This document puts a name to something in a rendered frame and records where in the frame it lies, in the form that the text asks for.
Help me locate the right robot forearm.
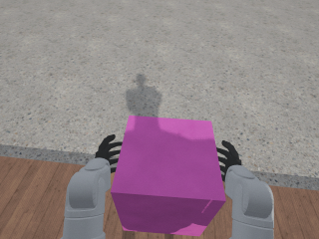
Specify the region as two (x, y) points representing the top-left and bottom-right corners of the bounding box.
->
(224, 164), (274, 239)

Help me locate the left robot hand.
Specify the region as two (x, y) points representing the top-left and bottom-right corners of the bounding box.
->
(95, 134), (123, 173)

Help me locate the right robot hand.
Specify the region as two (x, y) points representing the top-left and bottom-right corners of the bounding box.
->
(216, 140), (242, 181)

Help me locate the carton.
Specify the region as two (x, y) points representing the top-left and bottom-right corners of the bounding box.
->
(111, 116), (226, 237)

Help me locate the left robot forearm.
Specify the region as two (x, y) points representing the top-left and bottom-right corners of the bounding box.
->
(60, 157), (111, 239)

